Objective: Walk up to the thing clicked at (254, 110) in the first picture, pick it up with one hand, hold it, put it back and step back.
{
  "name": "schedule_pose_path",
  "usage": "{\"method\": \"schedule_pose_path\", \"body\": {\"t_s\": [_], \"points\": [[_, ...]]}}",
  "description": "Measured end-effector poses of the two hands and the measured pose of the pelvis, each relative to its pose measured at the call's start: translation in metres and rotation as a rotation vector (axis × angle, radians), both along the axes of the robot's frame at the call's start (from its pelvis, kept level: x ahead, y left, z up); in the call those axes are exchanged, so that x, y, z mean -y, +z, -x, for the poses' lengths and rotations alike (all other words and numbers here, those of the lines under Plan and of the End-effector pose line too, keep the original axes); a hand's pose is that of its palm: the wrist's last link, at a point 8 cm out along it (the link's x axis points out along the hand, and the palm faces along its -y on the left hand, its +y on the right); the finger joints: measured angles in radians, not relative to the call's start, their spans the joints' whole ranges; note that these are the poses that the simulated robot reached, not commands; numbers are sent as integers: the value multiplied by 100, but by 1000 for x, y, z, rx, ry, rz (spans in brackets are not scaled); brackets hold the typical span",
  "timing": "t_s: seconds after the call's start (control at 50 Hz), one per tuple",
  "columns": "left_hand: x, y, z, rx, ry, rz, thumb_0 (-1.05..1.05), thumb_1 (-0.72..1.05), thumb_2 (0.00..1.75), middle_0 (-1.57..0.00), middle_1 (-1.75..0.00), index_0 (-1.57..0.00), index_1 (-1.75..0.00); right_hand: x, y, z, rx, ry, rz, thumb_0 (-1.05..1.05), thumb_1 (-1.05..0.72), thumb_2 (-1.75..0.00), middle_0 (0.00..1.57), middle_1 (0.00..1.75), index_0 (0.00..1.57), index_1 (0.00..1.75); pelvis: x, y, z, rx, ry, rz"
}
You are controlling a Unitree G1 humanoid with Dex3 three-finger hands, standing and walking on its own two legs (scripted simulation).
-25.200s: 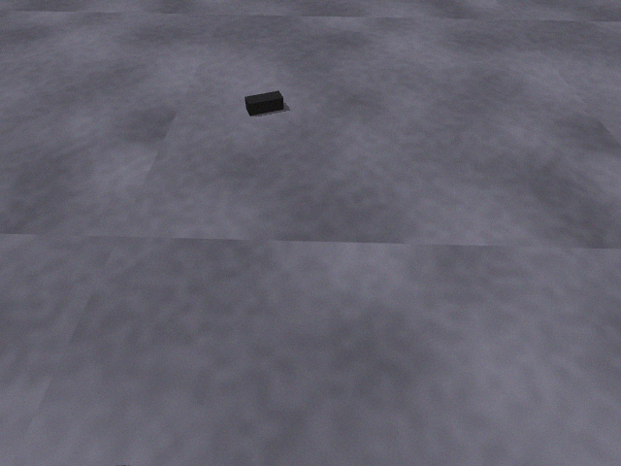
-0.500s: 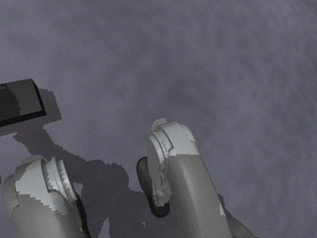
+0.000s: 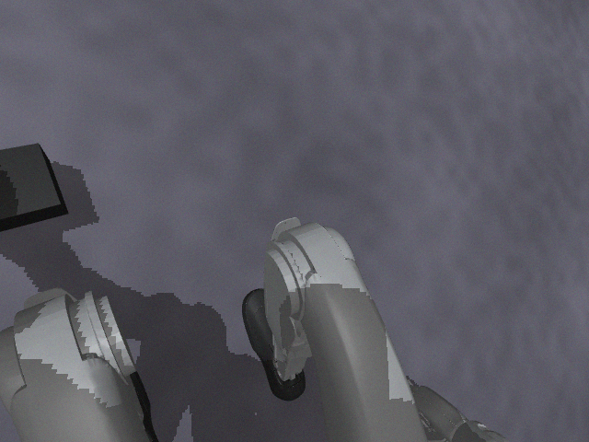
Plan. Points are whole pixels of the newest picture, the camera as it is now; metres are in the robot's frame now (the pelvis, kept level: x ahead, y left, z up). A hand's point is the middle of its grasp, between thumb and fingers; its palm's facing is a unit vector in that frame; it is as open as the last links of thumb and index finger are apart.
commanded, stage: close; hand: left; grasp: from above
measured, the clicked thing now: out of the picture +0.45 +0.29 -0.26
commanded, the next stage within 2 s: settle in 1.30 s
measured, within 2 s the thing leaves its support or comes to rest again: leaves its support in 1.78 s
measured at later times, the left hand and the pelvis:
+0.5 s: hand out of the picture +0.44 +0.29 -0.23, palm faces -0.44 -0.13 -0.89, open 12.4 cm; pelvis -0.01 +0.00 +0.00, yaw -1 degrees
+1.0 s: hand out of the picture +0.44 +0.29 -0.23, palm faces -0.43 -0.13 -0.89, open 12.0 cm; pelvis -0.01 +0.00 +0.01, yaw -1 degrees
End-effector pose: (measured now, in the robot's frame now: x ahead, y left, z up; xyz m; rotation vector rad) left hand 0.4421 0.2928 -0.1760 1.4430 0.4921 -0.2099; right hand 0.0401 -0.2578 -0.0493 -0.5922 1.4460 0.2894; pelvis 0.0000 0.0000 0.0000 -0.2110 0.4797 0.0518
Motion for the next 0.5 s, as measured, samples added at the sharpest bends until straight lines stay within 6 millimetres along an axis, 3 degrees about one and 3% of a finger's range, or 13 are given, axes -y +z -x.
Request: {"method": "schedule_pose_path", "body": {"t_s": [0.5], "points": [[0, 3, -1, -9, -6, 1, 1, -31, 94, -25, -95, -29, -96, -7, 5, 11, 1, 11, -17, 0, -90, -90, 20, 30, 20, 30, 0, 3, 5, 20, -8, 8]]}}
